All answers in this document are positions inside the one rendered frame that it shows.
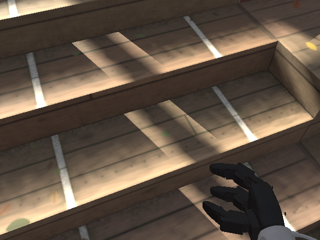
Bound robot right forearm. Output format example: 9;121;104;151
257;225;296;240

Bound right robot hand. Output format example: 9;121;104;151
202;162;286;240

